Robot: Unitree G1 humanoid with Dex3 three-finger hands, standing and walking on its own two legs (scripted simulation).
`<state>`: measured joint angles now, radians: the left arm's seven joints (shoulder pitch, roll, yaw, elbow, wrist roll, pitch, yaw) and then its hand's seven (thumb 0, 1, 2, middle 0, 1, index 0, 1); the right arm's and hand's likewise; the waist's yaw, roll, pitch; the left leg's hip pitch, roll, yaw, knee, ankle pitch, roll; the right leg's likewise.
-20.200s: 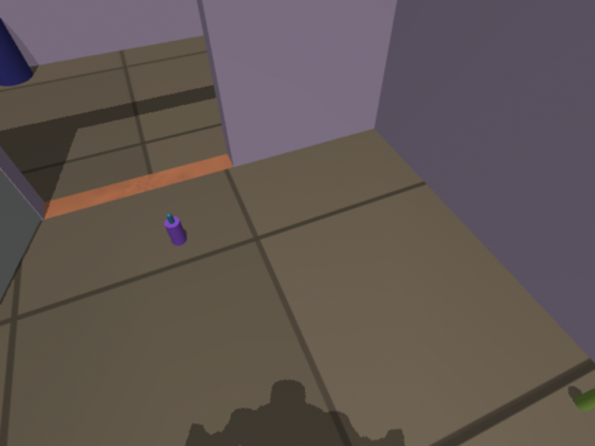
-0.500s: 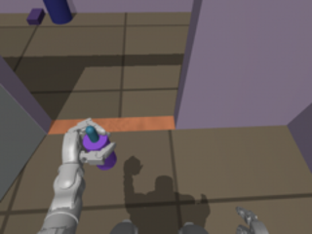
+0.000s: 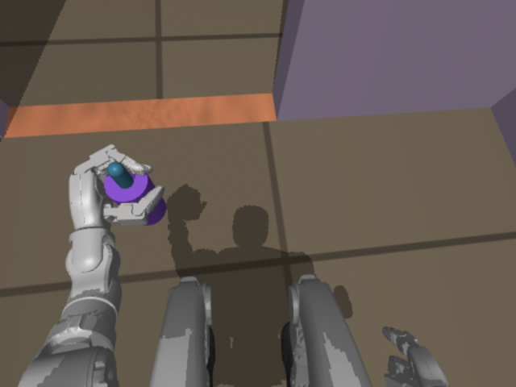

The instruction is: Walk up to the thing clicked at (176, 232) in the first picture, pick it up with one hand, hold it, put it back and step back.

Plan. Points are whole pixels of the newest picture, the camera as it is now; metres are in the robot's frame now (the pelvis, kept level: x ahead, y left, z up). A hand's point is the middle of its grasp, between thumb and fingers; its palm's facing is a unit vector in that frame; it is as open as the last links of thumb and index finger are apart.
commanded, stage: crouch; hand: left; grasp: from the side
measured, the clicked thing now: (133, 191) +0.41 +0.19 -0.06
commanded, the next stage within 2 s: lower in 1.10 s
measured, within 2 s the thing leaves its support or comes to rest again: neither
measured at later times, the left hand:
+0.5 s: hand (154, 209) +0.43 +0.20 -0.23, palm faces +0.16 -0.99 -0.05, open 6.7 cm
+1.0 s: hand (158, 215) +0.44 +0.22 -0.32, palm faces +0.13 -0.99 -0.05, open 6.7 cm
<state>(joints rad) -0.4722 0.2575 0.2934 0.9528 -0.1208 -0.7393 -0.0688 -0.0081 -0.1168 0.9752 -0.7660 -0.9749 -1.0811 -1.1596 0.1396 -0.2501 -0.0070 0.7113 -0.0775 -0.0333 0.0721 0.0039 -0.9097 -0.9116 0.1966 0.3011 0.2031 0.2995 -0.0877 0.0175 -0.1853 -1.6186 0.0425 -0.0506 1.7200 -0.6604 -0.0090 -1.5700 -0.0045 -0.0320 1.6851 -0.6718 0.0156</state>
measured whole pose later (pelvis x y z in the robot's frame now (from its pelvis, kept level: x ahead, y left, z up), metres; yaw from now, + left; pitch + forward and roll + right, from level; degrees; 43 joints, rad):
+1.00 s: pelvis -0.05 +0.00 -0.23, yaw -6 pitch +27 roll -9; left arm -0.74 0.60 0.53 1.21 -0.03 -0.76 -0.14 -0.01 -0.15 1.01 -0.80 -0.95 -1.09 -1.16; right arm 0.06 -0.31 0.18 0.71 -0.19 0.03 0.11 0.00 -0.92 -0.91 0.20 0.30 0.21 0.30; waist -0.22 -0.07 0.05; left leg -2.28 0.02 -0.19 2.47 -0.67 -0.02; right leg -2.18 0.02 -0.11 2.37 -0.67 0.03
